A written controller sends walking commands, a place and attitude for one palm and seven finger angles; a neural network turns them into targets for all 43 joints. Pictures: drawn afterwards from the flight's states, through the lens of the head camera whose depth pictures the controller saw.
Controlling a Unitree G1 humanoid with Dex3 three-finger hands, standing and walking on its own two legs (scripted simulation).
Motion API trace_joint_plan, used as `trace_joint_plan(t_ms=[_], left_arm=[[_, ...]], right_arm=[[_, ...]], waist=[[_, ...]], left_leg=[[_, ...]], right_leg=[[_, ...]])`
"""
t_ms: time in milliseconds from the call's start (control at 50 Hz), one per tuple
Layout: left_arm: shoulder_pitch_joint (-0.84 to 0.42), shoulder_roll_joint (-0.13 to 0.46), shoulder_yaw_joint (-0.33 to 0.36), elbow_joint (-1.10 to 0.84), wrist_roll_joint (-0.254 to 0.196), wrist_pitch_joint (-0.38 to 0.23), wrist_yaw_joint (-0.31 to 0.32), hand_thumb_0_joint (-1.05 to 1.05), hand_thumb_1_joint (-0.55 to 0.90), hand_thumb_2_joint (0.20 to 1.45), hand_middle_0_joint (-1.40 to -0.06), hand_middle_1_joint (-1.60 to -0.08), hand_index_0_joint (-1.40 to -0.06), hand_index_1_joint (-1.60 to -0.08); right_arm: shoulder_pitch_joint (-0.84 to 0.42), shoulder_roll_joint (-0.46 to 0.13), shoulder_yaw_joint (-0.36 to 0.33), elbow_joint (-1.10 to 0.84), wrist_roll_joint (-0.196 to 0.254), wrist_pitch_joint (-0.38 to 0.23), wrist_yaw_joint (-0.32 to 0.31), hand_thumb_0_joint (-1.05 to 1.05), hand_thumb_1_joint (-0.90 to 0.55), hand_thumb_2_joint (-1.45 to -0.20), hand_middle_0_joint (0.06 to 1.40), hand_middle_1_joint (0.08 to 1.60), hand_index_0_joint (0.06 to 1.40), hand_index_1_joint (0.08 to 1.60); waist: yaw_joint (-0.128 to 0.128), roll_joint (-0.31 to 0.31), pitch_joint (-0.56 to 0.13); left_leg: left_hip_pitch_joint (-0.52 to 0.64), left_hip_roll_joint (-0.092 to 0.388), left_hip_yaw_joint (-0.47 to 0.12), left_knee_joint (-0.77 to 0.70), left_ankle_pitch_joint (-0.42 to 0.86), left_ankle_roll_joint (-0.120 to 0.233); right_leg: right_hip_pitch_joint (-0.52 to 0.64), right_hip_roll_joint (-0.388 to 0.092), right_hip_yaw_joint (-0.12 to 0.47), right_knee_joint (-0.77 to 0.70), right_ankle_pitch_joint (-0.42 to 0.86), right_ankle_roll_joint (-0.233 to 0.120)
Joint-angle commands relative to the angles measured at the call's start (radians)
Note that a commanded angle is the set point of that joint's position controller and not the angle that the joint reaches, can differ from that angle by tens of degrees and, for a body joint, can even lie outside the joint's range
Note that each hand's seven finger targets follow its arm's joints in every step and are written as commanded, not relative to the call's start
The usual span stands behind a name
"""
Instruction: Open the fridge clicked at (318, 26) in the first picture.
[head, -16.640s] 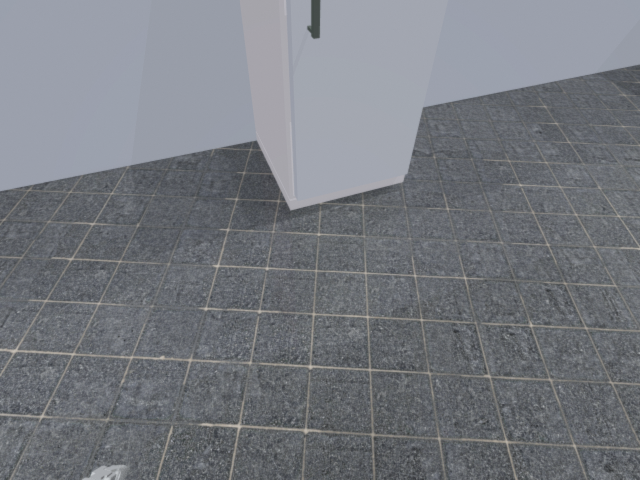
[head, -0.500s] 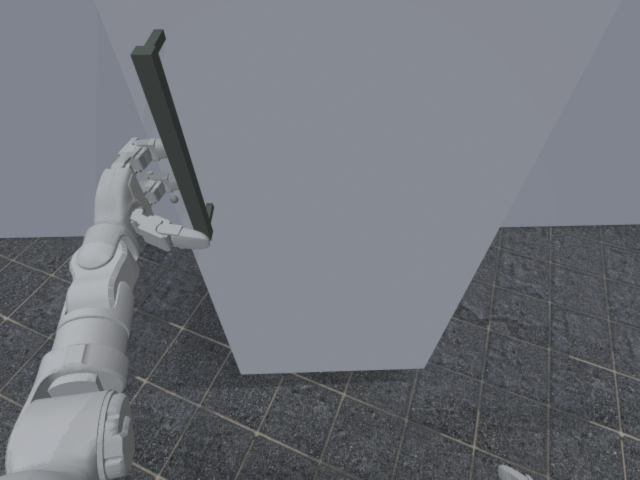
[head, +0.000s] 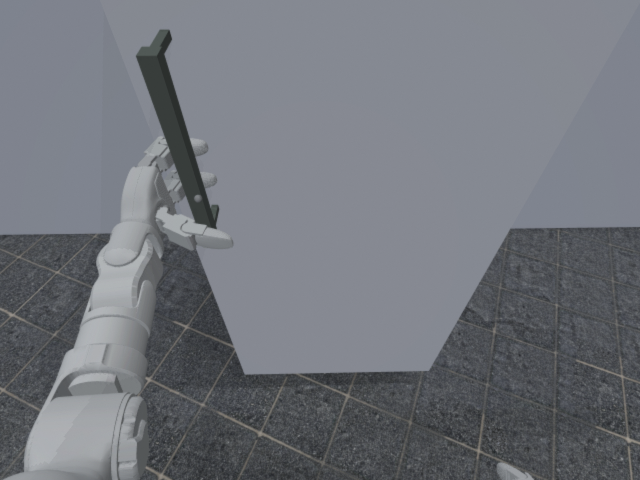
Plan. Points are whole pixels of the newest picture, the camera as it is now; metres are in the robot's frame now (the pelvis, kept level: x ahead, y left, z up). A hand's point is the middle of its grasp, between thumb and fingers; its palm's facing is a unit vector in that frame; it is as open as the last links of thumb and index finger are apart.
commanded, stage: slide the fingers in behind the handle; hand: left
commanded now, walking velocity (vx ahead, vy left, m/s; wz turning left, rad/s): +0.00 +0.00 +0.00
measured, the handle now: (190, 153) +0.47 +0.18 +0.17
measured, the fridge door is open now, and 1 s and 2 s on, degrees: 0 0 0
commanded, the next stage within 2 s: grip the handle and tug to test in 0.90 s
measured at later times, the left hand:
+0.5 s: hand (210, 200) +0.42 +0.15 +0.14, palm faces +0.03 -1.00 +0.01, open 14.0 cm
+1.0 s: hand (212, 198) +0.42 +0.15 +0.14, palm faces +0.04 -1.00 +0.00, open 14.0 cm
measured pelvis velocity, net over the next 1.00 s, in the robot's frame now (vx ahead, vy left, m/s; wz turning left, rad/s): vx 0.00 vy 0.00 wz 0.00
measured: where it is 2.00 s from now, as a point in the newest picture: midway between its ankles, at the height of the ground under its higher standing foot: outside the picture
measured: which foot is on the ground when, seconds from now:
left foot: down 0.00-1.00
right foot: down 0.00-1.00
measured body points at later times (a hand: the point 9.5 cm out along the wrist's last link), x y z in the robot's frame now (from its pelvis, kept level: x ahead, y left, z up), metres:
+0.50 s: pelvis +0.00 -0.01 +0.00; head +0.02 -0.01 +0.45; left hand +0.41 +0.20 +0.14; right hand +0.11 -0.26 -0.11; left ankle +0.02 +0.11 -0.72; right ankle -0.02 -0.11 -0.72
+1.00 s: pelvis +0.00 +0.00 +0.00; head +0.02 -0.01 +0.45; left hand +0.41 +0.20 +0.14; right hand +0.09 -0.25 -0.11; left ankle +0.02 +0.11 -0.72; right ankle -0.02 -0.11 -0.72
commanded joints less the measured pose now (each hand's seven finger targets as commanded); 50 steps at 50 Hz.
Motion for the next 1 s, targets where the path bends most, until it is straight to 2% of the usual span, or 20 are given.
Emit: trace_joint_plan(t_ms=[0,40,100,140,200,240,280,340,360,420,480,520,560,620,660,700,860,900,940,980], left_arm=[[-0.473,0.135,-0.002,-0.269,-0.003,-0.064,0.032,0.000,-0.500,0.300,-0.300,-1.200,-0.300,-1.200],[-0.430,0.177,0.040,-0.255,0.003,-0.062,0.050,0.000,-0.500,0.300,-0.300,-1.200,-0.300,-1.200],[-0.455,0.171,0.039,-0.235,0.010,-0.053,0.064,0.000,-0.500,0.300,-0.300,-1.200,-0.300,-1.200],[-0.451,0.223,0.080,-0.234,0.015,-0.059,0.070,0.000,-0.500,0.300,-0.300,-1.200,-0.300,-1.200],[-0.428,0.170,0.033,-0.253,0.015,-0.061,0.050,0.000,-0.500,0.300,-0.300,-1.200,-0.300,-1.200],[-0.447,0.169,0.029,-0.248,0.005,-0.065,0.039,0.000,-0.500,0.300,-0.300,-1.200,-0.300,-1.200],[-0.405,0.174,0.047,-0.224,-0.008,-0.056,0.028,0.000,-0.500,0.300,-0.300,-1.200,-0.300,-1.200],[-0.439,0.135,0.005,-0.238,-0.008,-0.054,0.025,0.000,-0.500,0.300,-0.300,-1.200,-0.300,-1.200],[-0.452,0.154,0.017,-0.257,-0.007,-0.058,0.029,0.000,-0.500,0.300,-0.300,-1.200,-0.300,-1.200],[-0.447,0.099,-0.022,-0.275,-0.006,-0.058,0.038,0.000,-0.500,0.300,-0.300,-1.200,-0.300,-1.200],[-0.401,0.163,0.041,-0.262,0.000,-0.059,0.060,0.000,-0.500,0.300,-0.300,-1.200,-0.300,-1.200],[-0.440,0.129,-0.002,-0.266,0.007,-0.059,0.059,0.000,-0.500,0.300,-0.300,-1.200,-0.300,-1.200],[-0.455,0.156,0.019,-0.251,0.009,-0.062,0.060,0.000,-0.500,0.300,-0.300,-1.200,-0.300,-1.200],[-0.472,0.149,0.010,-0.230,0.006,-0.063,0.050,0.000,-0.500,0.300,-0.300,-1.200,-0.300,-1.200],[-0.441,0.168,0.036,-0.226,0.002,-0.067,0.051,0.000,-0.500,0.300,-0.300,-1.200,-0.300,-1.200],[-0.471,0.163,0.029,-0.212,0.002,-0.067,0.050,0.000,-0.500,0.300,-0.300,-1.200,-0.300,-1.200],[-0.497,0.095,-0.031,-0.228,0.008,-0.086,0.061,0.000,-0.500,0.300,-0.300,-1.200,-0.300,-1.200],[-0.472,0.125,0.000,-0.219,0.013,-0.083,0.068,0.000,-0.500,0.300,-0.300,-1.200,-0.300,-1.200],[-0.467,0.115,-0.010,-0.214,0.012,-0.080,0.066,0.000,-0.500,0.300,-0.300,-1.200,-0.300,-1.200],[-0.476,0.124,-0.003,-0.217,0.015,-0.080,0.065,0.000,-0.500,0.300,-0.300,-1.200,-0.300,-1.200]], right_arm=[[-0.018,-0.131,-0.048,-0.110,-0.002,-0.042,-0.006,0.000,-0.900,-0.900,0.200,0.300,0.200,0.300],[-0.011,-0.137,-0.049,-0.107,-0.007,-0.040,-0.007,0.000,-0.900,-0.900,0.200,0.300,0.200,0.300],[-0.022,-0.130,-0.043,-0.106,-0.007,-0.037,-0.007,0.000,-0.900,-0.900,0.200,0.300,0.200,0.300],[-0.017,-0.133,-0.042,-0.107,-0.012,-0.032,-0.010,0.000,-0.900,-0.900,0.200,0.300,0.200,0.300],[-0.029,-0.123,-0.041,-0.116,-0.006,-0.032,-0.008,0.000,-0.900,-0.900,0.200,0.300,0.200,0.300],[-0.023,-0.127,-0.042,-0.115,-0.006,-0.031,-0.010,0.000,-0.900,-0.900,0.200,0.300,0.200,0.300],[-0.028,-0.126,-0.045,-0.115,-0.003,-0.032,-0.011,0.000,-0.900,-0.900,0.200,0.300,0.200,0.300],[-0.031,-0.124,-0.043,-0.118,-0.002,-0.032,-0.010,0.000,-0.900,-0.900,0.200,0.300,0.200,0.300],[-0.035,-0.125,-0.044,-0.115,-0.001,-0.033,-0.009,0.000,-0.900,-0.900,0.200,0.300,0.200,0.300],[-0.036,-0.121,-0.046,-0.113,-0.002,-0.037,-0.004,0.000,-0.900,-0.900,0.200,0.300,0.200,0.300],[-0.037,-0.126,-0.046,-0.112,-0.007,-0.034,-0.005,0.000,-0.900,-0.900,0.200,0.300,0.200,0.300],[-0.045,-0.122,-0.043,-0.116,-0.004,-0.034,-0.005,0.000,-0.900,-0.900,0.200,0.300,0.200,0.300],[-0.041,-0.126,-0.043,-0.110,-0.004,-0.032,-0.008,0.000,-0.900,-0.900,0.200,0.300,0.200,0.300],[-0.040,-0.124,-0.039,-0.109,-0.004,-0.031,-0.010,0.000,-0.900,-0.900,0.200,0.300,0.200,0.300],[-0.043,-0.126,-0.041,-0.114,-0.004,-0.032,-0.010,0.000,-0.900,-0.900,0.200,0.300,0.200,0.300],[-0.040,-0.124,-0.040,-0.110,-0.004,-0.031,-0.011,0.000,-0.900,-0.900,0.200,0.300,0.200,0.300],[-0.031,-0.125,-0.046,-0.104,-0.005,-0.042,-0.002,0.000,-0.900,-0.900,0.200,0.300,0.200,0.300],[-0.023,-0.128,-0.048,-0.100,-0.007,-0.042,-0.001,0.000,-0.900,-0.900,0.200,0.300,0.200,0.300],[-0.021,-0.129,-0.046,-0.103,-0.008,-0.042,-0.001,0.000,-0.900,-0.900,0.200,0.300,0.200,0.300],[-0.026,-0.126,-0.047,-0.100,-0.007,-0.039,-0.001,0.000,-0.900,-0.900,0.200,0.300,0.200,0.300]], waist=[[-0.012,0.007,-0.315],[0.001,-0.023,-0.317],[-0.004,-0.044,-0.287],[0.008,-0.056,-0.299],[0.005,-0.011,-0.323],[-0.005,-0.028,-0.307],[0.003,-0.043,-0.299],[-0.009,-0.023,-0.284],[-0.005,-0.007,-0.297],[-0.010,-0.011,-0.303],[0.010,-0.045,-0.310],[-0.005,-0.042,-0.285],[-0.008,-0.041,-0.277],[-0.008,-0.032,-0.274],[0.006,-0.030,-0.291],[-0.006,-0.026,-0.281],[-0.014,-0.010,-0.308],[-0.006,-0.038,-0.311],[-0.009,-0.045,-0.300],[-0.006,-0.028,-0.299]], left_leg=[[0.307,-0.009,-0.058,-0.053,0.295,0.015],[0.291,-0.010,-0.055,-0.054,0.293,0.018],[0.257,-0.014,-0.042,-0.064,0.252,0.021],[0.238,-0.019,-0.037,-0.064,0.252,0.025],[0.262,-0.020,-0.025,-0.060,0.282,0.024],[0.258,-0.020,-0.031,-0.057,0.283,0.025],[0.252,-0.021,-0.025,-0.057,0.269,0.027],[0.255,-0.024,-0.027,-0.058,0.246,0.028],[0.264,-0.022,-0.030,-0.058,0.253,0.025],[0.283,-0.020,-0.037,-0.059,0.257,0.022],[0.262,-0.022,-0.034,-0.062,0.258,0.024],[0.254,-0.022,-0.031,-0.069,0.225,0.026],[0.253,-0.022,-0.031,-0.068,0.225,0.028],[0.250,-0.023,-0.034,-0.073,0.208,0.024],[0.248,-0.024,-0.031,-0.073,0.218,0.025],[0.245,-0.023,-0.032,-0.071,0.202,0.025],[0.289,-0.017,-0.043,-0.065,0.230,0.020],[0.278,-0.015,-0.044,-0.068,0.234,0.020],[0.268,-0.018,-0.044,-0.066,0.238,0.024],[0.273,-0.018,-0.040,-0.066,0.240,0.023]], right_leg=[[-0.027,0.017,-0.002,-0.067,0.334,-0.002],[-0.002,0.016,-0.001,-0.070,0.333,-0.002],[0.007,0.013,0.006,-0.079,0.332,0.003],[0.047,0.010,0.013,-0.081,0.346,0.001],[0.051,0.008,0.017,-0.076,0.392,0.002],[0.051,0.011,0.013,-0.080,0.388,0.001],[0.046,0.011,0.019,-0.087,0.394,0.005],[0.030,0.010,0.015,-0.092,0.362,0.004],[0.026,0.009,0.017,-0.089,0.365,0.003],[0.010,0.011,0.008,-0.085,0.352,0.002],[0.041,0.010,0.013,-0.084,0.363,0.003],[0.025,0.009,0.015,-0.092,0.338,0.006],[0.024,0.008,0.019,-0.097,0.338,0.005],[0.022,0.008,0.018,-0.100,0.319,0.003],[0.039,0.008,0.018,-0.096,0.328,0.002],[0.020,0.008,0.019,-0.100,0.311,0.004],[-0.010,0.013,0.009,-0.088,0.308,0.001],[0.004,0.014,0.008,-0.087,0.313,0.001],[0.011,0.014,0.007,-0.088,0.319,0.001],[0.006,0.013,0.012,-0.088,0.326,0.001]])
